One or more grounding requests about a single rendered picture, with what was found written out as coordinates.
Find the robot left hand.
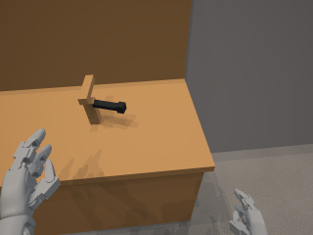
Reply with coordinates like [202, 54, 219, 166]
[0, 128, 61, 219]

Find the robot right hand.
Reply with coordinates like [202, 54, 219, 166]
[229, 188, 269, 235]

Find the tap lever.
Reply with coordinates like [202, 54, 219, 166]
[92, 100, 127, 114]

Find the counter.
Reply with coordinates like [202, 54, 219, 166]
[0, 0, 215, 235]

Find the robot left forearm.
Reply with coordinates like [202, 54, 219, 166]
[0, 214, 36, 235]

